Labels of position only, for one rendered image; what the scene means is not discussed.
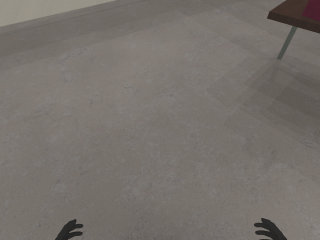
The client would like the table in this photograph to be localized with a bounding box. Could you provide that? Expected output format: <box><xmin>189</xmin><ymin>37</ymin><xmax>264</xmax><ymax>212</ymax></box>
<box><xmin>267</xmin><ymin>0</ymin><xmax>320</xmax><ymax>60</ymax></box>

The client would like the robot left hand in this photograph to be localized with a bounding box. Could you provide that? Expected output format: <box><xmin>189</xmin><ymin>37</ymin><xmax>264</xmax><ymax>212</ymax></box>
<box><xmin>55</xmin><ymin>219</ymin><xmax>84</xmax><ymax>240</ymax></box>

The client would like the carton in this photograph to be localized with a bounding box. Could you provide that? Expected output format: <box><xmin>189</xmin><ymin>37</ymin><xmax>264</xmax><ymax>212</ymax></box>
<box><xmin>302</xmin><ymin>0</ymin><xmax>320</xmax><ymax>22</ymax></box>

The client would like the robot right hand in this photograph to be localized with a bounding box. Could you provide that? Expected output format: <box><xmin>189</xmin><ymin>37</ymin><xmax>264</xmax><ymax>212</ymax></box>
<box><xmin>254</xmin><ymin>218</ymin><xmax>287</xmax><ymax>240</ymax></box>

